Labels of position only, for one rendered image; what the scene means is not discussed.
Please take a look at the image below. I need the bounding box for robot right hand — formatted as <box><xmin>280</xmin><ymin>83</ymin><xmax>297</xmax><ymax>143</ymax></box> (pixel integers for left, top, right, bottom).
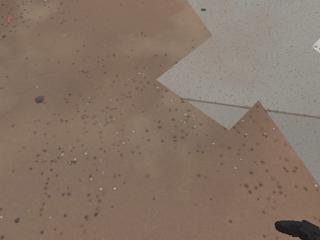
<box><xmin>274</xmin><ymin>220</ymin><xmax>320</xmax><ymax>240</ymax></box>

